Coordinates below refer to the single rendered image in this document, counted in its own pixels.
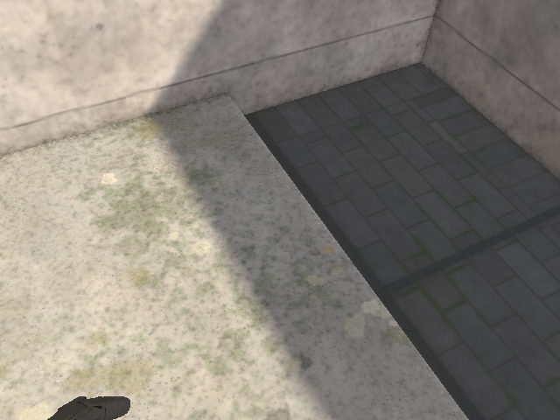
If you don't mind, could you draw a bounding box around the left robot hand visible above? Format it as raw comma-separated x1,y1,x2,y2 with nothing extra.
47,396,130,420

